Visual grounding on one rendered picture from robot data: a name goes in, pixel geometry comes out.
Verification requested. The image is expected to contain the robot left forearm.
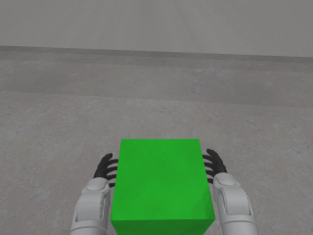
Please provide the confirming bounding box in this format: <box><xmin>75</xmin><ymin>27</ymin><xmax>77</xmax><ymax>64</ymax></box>
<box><xmin>69</xmin><ymin>177</ymin><xmax>111</xmax><ymax>235</ymax></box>

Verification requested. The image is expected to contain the left robot hand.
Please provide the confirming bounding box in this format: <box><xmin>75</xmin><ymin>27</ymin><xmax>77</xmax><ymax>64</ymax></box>
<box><xmin>93</xmin><ymin>153</ymin><xmax>118</xmax><ymax>188</ymax></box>

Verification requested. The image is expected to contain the robot right forearm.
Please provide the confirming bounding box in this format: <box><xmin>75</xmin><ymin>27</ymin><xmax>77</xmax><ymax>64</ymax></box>
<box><xmin>212</xmin><ymin>172</ymin><xmax>259</xmax><ymax>235</ymax></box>

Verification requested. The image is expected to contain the carton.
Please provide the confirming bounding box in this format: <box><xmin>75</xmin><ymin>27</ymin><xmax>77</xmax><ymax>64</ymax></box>
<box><xmin>110</xmin><ymin>139</ymin><xmax>216</xmax><ymax>235</ymax></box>

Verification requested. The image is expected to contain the right robot hand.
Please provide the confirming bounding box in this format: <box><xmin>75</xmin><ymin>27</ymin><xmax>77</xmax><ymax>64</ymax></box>
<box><xmin>202</xmin><ymin>149</ymin><xmax>228</xmax><ymax>184</ymax></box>

